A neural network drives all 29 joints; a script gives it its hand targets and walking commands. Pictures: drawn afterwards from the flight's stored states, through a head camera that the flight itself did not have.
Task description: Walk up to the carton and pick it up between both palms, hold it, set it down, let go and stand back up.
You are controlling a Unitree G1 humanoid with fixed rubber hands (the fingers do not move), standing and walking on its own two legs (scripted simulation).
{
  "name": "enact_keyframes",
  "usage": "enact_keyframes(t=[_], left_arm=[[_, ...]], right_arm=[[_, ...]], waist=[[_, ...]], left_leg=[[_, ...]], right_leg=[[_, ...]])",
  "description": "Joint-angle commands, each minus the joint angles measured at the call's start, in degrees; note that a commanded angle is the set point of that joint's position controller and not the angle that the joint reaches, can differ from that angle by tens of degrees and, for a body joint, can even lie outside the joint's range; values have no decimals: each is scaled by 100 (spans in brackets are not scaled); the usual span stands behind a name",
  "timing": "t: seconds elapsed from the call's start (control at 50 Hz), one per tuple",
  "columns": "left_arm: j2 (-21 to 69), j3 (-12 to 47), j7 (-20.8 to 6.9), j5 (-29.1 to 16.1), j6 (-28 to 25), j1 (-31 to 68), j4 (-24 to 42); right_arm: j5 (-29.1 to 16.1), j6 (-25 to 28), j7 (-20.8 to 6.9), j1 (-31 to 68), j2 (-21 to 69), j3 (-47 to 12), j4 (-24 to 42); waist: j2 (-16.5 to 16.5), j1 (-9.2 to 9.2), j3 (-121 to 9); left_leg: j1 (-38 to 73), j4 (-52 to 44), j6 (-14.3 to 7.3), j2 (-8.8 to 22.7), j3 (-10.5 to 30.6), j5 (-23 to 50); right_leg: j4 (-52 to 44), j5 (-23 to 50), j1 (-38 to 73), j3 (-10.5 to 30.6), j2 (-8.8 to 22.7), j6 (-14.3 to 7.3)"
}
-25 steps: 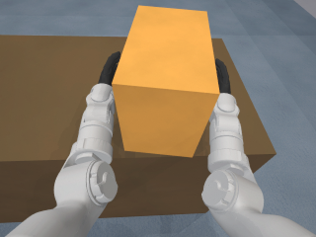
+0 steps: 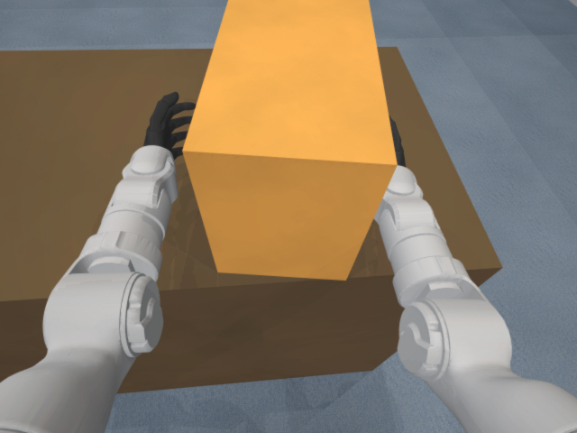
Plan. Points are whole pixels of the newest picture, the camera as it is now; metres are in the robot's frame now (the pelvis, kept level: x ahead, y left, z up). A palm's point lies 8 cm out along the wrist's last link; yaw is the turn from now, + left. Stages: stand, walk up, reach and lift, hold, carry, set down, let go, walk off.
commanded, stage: set down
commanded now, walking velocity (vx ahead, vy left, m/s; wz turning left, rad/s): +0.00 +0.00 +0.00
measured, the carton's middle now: (290, 137) +0.49 -0.03 +0.13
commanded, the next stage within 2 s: none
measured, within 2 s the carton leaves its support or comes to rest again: neither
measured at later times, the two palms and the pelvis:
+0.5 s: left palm (125, 104) +0.48 +0.17 +0.19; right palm (424, 121) +0.45 -0.19 +0.18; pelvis +0.01 +0.00 +0.00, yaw +0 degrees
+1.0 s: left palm (77, 54) +0.46 +0.19 +0.26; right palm (465, 77) +0.43 -0.20 +0.25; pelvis -0.02 +0.00 +0.00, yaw +0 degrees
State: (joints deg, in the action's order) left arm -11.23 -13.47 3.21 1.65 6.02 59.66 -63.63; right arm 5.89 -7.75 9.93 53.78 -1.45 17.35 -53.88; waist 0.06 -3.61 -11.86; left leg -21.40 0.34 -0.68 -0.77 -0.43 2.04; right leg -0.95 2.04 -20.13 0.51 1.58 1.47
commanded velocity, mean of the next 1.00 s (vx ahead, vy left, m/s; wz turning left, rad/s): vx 0.00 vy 0.00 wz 0.00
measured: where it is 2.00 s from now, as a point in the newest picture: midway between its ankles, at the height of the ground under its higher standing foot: outside the picture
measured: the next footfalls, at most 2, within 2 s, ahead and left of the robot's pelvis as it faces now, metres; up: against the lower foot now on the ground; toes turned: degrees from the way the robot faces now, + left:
none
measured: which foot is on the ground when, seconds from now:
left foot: down 0.00-1.00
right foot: down 0.00-1.00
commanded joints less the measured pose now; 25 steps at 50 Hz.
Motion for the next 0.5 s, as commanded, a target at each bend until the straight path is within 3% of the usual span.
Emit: enact_keyframes(t=[0.0,0.1,0.22,0.32,0.48], left_arm=[[-1000,552,47,-573,-18,2633,983],[-1271,889,-127,-1046,172,2351,1261],[-1524,1033,-191,-1307,539,2489,2162],[-1740,768,-256,-1214,1166,2358,2427],[-2060,685,-236,-1260,1780,2697,2385]], right_arm=[[-491,111,175,2836,-1022,-476,1056],[-877,71,133,2557,-1404,-724,792],[-1349,-180,41,2813,-1467,-1065,1324],[-1494,-711,90,2774,-1499,-1198,1591],[-1585,-1251,265,3133,-1787,-1139,1715]], waist=[[402,-20,-4228],[497,-153,-3840],[455,-36,-3857],[236,39,-3383],[235,23,-3025]], left_leg=[[2646,1371,398,-255,-95,2765],[3057,1765,562,-178,11,3594],[3149,1862,474,-177,53,4262],[2541,1610,342,-275,16,3692],[2532,1502,318,-295,7,3095]], right_leg=[[887,1987,1455,-240,-435,-131],[897,2058,936,-232,-509,-130],[1014,2602,1327,-84,-455,-126],[1163,3128,2114,12,-410,-63],[1184,2654,2046,-5,-443,-48]])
